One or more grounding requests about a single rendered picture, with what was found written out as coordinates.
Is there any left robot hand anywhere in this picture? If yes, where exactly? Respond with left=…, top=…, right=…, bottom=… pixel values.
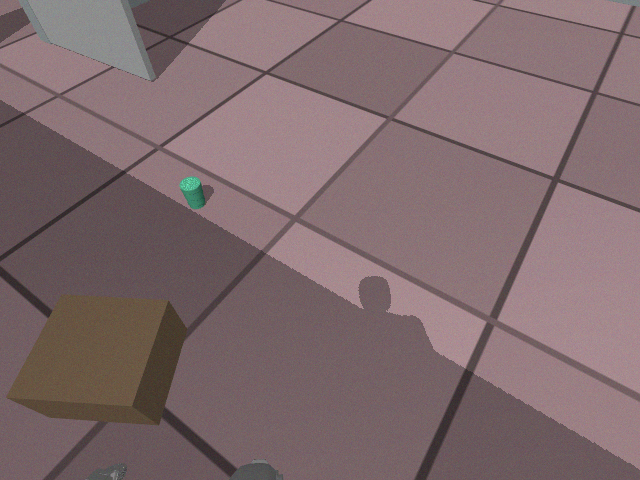
left=85, top=463, right=127, bottom=480

